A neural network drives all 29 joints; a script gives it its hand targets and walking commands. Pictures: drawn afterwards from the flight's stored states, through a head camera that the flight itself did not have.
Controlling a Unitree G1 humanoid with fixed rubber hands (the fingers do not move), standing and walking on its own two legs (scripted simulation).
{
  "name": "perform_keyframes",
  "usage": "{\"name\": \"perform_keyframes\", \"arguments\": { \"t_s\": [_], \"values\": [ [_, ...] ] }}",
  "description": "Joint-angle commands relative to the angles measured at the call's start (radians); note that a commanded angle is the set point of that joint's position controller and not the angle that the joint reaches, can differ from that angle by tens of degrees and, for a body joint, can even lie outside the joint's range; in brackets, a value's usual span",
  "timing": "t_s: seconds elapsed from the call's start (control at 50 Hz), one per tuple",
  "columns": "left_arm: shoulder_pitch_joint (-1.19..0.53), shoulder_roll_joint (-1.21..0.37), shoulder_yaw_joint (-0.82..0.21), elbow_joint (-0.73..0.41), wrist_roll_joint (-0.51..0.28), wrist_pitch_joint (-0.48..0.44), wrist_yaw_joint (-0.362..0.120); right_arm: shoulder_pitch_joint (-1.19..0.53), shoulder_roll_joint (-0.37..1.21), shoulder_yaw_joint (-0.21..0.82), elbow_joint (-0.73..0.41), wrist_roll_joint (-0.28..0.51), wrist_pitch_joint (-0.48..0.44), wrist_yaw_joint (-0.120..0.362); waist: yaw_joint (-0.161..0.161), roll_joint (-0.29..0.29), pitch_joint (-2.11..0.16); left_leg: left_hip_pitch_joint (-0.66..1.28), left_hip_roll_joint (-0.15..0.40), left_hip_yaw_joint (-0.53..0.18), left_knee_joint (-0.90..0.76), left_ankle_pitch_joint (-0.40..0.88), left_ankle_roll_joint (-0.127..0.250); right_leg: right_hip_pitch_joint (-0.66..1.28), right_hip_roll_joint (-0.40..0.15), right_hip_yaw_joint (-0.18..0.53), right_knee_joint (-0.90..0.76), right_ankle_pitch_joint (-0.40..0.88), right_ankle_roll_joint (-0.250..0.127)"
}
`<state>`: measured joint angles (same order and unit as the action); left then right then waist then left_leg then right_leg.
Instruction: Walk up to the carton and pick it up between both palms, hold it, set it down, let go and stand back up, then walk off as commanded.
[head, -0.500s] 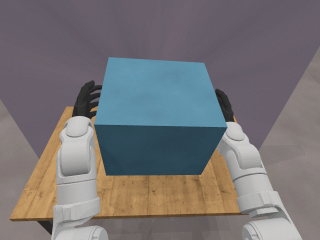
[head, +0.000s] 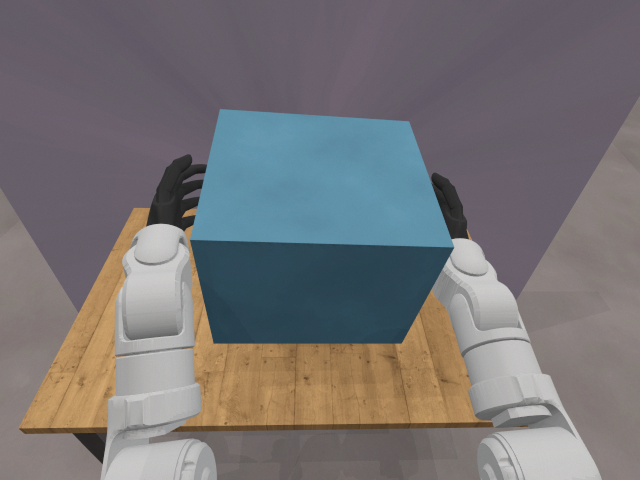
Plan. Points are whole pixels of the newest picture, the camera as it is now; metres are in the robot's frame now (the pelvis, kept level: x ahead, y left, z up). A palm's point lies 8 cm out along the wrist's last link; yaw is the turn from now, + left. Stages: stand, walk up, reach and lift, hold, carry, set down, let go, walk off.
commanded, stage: hold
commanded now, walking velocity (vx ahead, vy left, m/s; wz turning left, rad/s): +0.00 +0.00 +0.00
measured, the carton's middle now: (313, 229) +0.38 +0.00 +0.15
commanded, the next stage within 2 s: none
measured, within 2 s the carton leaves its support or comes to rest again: neither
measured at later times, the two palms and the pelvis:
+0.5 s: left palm (166, 228) +0.35 +0.17 +0.19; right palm (445, 239) +0.35 -0.16 +0.16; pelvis +0.00 +0.00 +0.00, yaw +0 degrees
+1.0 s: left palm (162, 227) +0.35 +0.17 +0.19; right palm (443, 236) +0.35 -0.15 +0.16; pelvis +0.00 +0.00 +0.00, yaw +0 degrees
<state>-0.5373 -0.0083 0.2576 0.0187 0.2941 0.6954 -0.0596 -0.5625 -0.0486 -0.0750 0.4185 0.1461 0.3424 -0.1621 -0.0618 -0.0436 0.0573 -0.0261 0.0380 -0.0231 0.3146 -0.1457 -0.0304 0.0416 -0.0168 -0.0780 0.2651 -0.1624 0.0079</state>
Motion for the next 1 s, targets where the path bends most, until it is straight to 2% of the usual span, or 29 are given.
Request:
{"name": "perform_keyframes", "arguments": {
  "t_s": [0.0,0.02,0.08,0.1,0.12,0.14,0.16,0.2,0.22,0.28,0.34,0.36,0.38,0.4,0.46,0.48,0.5,0.6,0.66,0.74,0.76,0.8,0.84,0.86,0.88,0.9,0.92,0.96,0.98],
  "values": [
    [-0.547,-0.459,-0.436,-0.117,-0.154,-0.049,-0.135,-0.791,0.439,0.397,-0.342,0.086,-0.104,0.122,-0.007,0.075,-0.431,0.124,-0.082,0.058,-0.002,0.260,-0.001,0.070,0.066,-0.016,-0.016,0.182,0.020],
    [-0.532,-0.446,-0.412,-0.086,-0.142,-0.044,-0.141,-0.777,0.430,0.381,-0.307,0.078,-0.094,0.122,-0.009,0.050,-0.382,0.112,-0.089,0.057,-0.016,0.234,0.007,0.066,0.064,-0.014,-0.026,0.166,0.023],
    [-0.541,-0.450,-0.437,-0.121,-0.144,-0.043,-0.142,-0.781,0.427,0.379,-0.341,0.079,-0.103,0.124,-0.015,0.062,-0.405,0.110,-0.081,0.056,-0.011,0.240,0.005,0.063,0.070,-0.020,-0.017,0.175,0.018],
    [-0.532,-0.443,-0.429,-0.114,-0.141,-0.040,-0.141,-0.787,0.430,0.383,-0.337,0.086,-0.099,0.126,-0.001,0.063,-0.403,0.099,-0.086,0.057,-0.010,0.234,0.007,0.068,0.069,-0.014,-0.019,0.167,0.018],
    [-0.534,-0.435,-0.415,-0.094,-0.133,-0.038,-0.143,-0.761,0.420,0.368,-0.288,0.079,-0.091,0.126,-0.007,0.074,-0.360,0.100,-0.081,0.059,-0.019,0.216,0.004,0.053,0.061,-0.010,-0.026,0.139,0.017],
    [-0.508,-0.415,-0.386,-0.062,-0.112,-0.031,-0.151,-0.762,0.413,0.367,-0.283,0.075,-0.088,0.125,0.001,0.036,-0.324,0.089,-0.085,0.064,-0.028,0.199,0.014,0.058,0.062,-0.015,-0.029,0.136,0.024],
    [-0.528,-0.441,-0.412,-0.103,-0.130,-0.035,-0.149,-0.777,0.424,0.372,-0.321,0.080,-0.096,0.128,0.001,0.064,-0.380,0.098,-0.083,0.063,-0.019,0.228,0.009,0.063,0.065,-0.014,-0.023,0.157,0.017],
    [-0.538,-0.444,-0.433,-0.136,-0.146,-0.041,-0.144,-0.798,0.438,0.399,-0.357,0.093,-0.106,0.126,-0.002,0.058,-0.414,0.119,-0.085,0.058,-0.008,0.264,0.009,0.065,0.070,-0.016,-0.014,0.187,0.021],
    [-0.542,-0.455,-0.458,-0.161,-0.163,-0.045,-0.139,-0.792,0.441,0.406,-0.384,0.094,-0.111,0.123,-0.014,0.081,-0.450,0.133,-0.085,0.058,0.009,0.304,-0.002,0.081,0.071,-0.017,-0.009,0.225,0.021],
    [-0.511,-0.447,-0.452,-0.131,-0.154,-0.040,-0.138,-0.794,0.430,0.414,-0.400,0.097,-0.103,0.114,-0.013,0.066,-0.426,0.140,-0.085,0.049,0.013,0.324,-0.002,0.076,0.072,-0.019,-0.013,0.244,0.024],
    [-0.494,-0.421,-0.404,-0.132,-0.132,-0.033,-0.151,-0.741,0.423,0.410,-0.332,0.089,-0.086,0.115,-0.003,0.039,-0.380,0.121,-0.084,0.056,-0.009,0.274,0.007,0.079,0.065,-0.014,-0.015,0.224,0.026],
    [-0.510,-0.434,-0.432,-0.164,-0.147,-0.035,-0.151,-0.741,0.418,0.407,-0.354,0.094,-0.091,0.116,-0.014,0.067,-0.426,0.135,-0.086,0.060,0.001,0.288,0.002,0.092,0.067,-0.012,-0.010,0.232,0.021],
    [-0.507,-0.428,-0.418,-0.130,-0.140,-0.029,-0.150,-0.756,0.407,0.402,-0.341,0.086,-0.085,0.118,-0.008,0.051,-0.392,0.111,-0.083,0.060,-0.009,0.271,0.002,0.075,0.066,-0.020,-0.009,0.224,0.023],
    [-0.532,-0.432,-0.433,-0.185,-0.157,-0.039,-0.150,-0.756,0.432,0.417,-0.379,0.097,-0.096,0.117,-0.011,0.051,-0.457,0.121,-0.084,0.056,0.005,0.307,0.002,0.098,0.069,-0.017,-0.004,0.253,0.021],
    [-0.533,-0.441,-0.448,-0.166,-0.156,-0.042,-0.144,-0.755,0.435,0.406,-0.376,0.088,-0.096,0.119,-0.013,0.062,-0.416,0.119,-0.086,0.057,-0.003,0.271,-0.001,0.073,0.069,-0.019,-0.014,0.201,0.021],
    [-0.548,-0.435,-0.452,-0.165,-0.165,-0.047,-0.142,-0.774,0.434,0.403,-0.390,0.086,-0.099,0.122,-0.001,0.056,-0.439,0.111,-0.086,0.057,-0.004,0.250,0.002,0.071,0.067,-0.017,-0.014,0.188,0.021],
    [-0.533,-0.441,-0.459,-0.156,-0.167,-0.045,-0.142,-0.782,0.432,0.413,-0.404,0.089,-0.102,0.120,-0.012,0.067,-0.446,0.112,-0.088,0.058,-0.005,0.251,0.008,0.069,0.064,-0.015,-0.010,0.219,0.023],
    [-0.529,-0.440,-0.428,-0.125,-0.154,-0.036,-0.148,-0.781,0.428,0.396,-0.354,0.074,-0.094,0.122,-0.011,0.059,-0.398,0.111,-0.086,0.059,-0.011,0.254,0.005,0.064,0.059,-0.017,-0.013,0.205,0.027],
    [-0.506,-0.421,-0.397,-0.100,-0.135,-0.030,-0.156,-0.782,0.420,0.396,-0.360,0.079,-0.093,0.121,0.006,0.028,-0.398,0.100,-0.087,0.065,-0.022,0.222,0.016,0.088,0.057,-0.014,-0.019,0.193,0.030],
    [-0.523,-0.434,-0.413,-0.140,-0.147,-0.037,-0.150,-0.792,0.443,0.416,-0.377,0.093,-0.098,0.117,0.012,0.049,-0.428,0.113,-0.086,0.060,-0.003,0.292,0.009,0.089,0.066,-0.018,0.000,0.253,0.027],
    [-0.556,-0.447,-0.442,-0.148,-0.166,-0.043,-0.150,-0.801,0.443,0.408,-0.383,0.097,-0.103,0.118,-0.009,0.053,-0.453,0.127,-0.087,0.060,0.003,0.278,0.004,0.079,0.065,-0.019,-0.011,0.225,0.027],
    [-0.539,-0.440,-0.439,-0.144,-0.154,-0.042,-0.144,-0.773,0.437,0.405,-0.363,0.089,-0.101,0.117,-0.005,0.074,-0.444,0.122,-0.087,0.059,0.000,0.270,0.000,0.070,0.066,-0.022,-0.012,0.207,0.023],
    [-0.533,-0.433,-0.425,-0.119,-0.148,-0.039,-0.147,-0.750,0.424,0.389,-0.323,0.078,-0.090,0.120,-0.011,0.050,-0.386,0.108,-0.083,0.060,-0.011,0.257,0.000,0.069,0.066,-0.024,-0.017,0.196,0.022],
    [-0.517,-0.432,-0.426,-0.117,-0.144,-0.034,-0.149,-0.739,0.415,0.377,-0.317,0.073,-0.090,0.123,-0.017,0.065,-0.404,0.114,-0.084,0.062,-0.011,0.239,-0.001,0.067,0.065,-0.021,-0.021,0.179,0.021],
    [-0.501,-0.426,-0.410,-0.099,-0.133,-0.029,-0.153,-0.753,0.416,0.384,-0.324,0.073,-0.089,0.121,-0.005,0.058,-0.379,0.105,-0.083,0.061,-0.015,0.240,0.003,0.067,0.063,-0.019,-0.022,0.177,0.021],
    [-0.516,-0.437,-0.419,-0.125,-0.138,-0.030,-0.152,-0.745,0.425,0.380,-0.329,0.081,-0.091,0.122,-0.013,0.080,-0.387,0.113,-0.087,0.063,-0.010,0.254,0.001,0.076,0.061,-0.020,-0.016,0.194,0.024],
    [-0.504,-0.441,-0.420,-0.129,-0.147,-0.030,-0.152,-0.763,0.421,0.380,-0.354,0.082,-0.097,0.123,-0.011,0.068,-0.411,0.122,-0.086,0.061,-0.007,0.274,0.000,0.083,0.062,-0.019,-0.012,0.213,0.020],
    [-0.529,-0.433,-0.417,-0.112,-0.136,-0.030,-0.153,-0.747,0.415,0.376,-0.310,0.072,-0.089,0.123,-0.020,0.091,-0.363,0.116,-0.081,0.059,-0.009,0.263,-0.007,0.059,0.064,-0.022,-0.017,0.177,0.017],
    [-0.540,-0.435,-0.427,-0.125,-0.143,-0.036,-0.153,-0.755,0.426,0.385,-0.325,0.072,-0.093,0.123,-0.016,0.073,-0.383,0.107,-0.084,0.062,-0.007,0.264,-0.004,0.067,0.066,-0.023,-0.016,0.189,0.020]
  ]
}}
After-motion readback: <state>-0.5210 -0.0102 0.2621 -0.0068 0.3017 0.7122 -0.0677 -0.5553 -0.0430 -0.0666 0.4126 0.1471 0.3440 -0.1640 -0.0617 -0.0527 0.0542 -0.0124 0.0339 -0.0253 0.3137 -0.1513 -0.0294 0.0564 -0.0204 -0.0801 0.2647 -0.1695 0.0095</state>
